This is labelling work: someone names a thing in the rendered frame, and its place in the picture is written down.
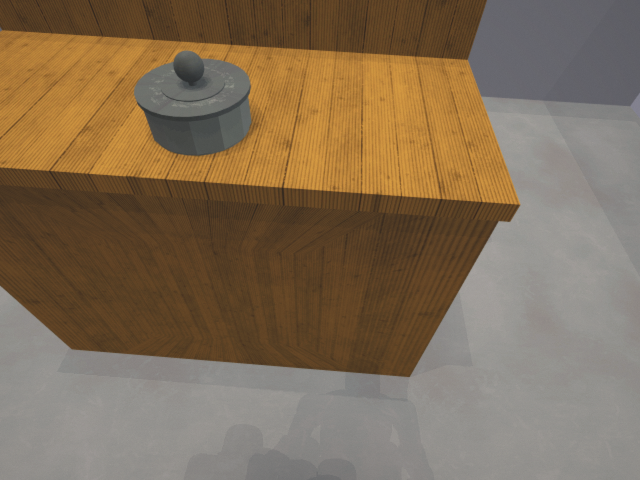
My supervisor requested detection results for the knob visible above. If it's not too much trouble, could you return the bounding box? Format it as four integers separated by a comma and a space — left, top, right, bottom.
173, 50, 204, 83

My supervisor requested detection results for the table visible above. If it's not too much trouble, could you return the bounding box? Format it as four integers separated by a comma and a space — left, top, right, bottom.
0, 0, 520, 377

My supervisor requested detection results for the pot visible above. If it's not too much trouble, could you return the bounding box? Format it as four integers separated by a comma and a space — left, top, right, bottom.
144, 97, 252, 156

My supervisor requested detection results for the lid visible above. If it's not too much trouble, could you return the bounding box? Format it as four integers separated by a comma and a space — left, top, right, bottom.
134, 59, 251, 121

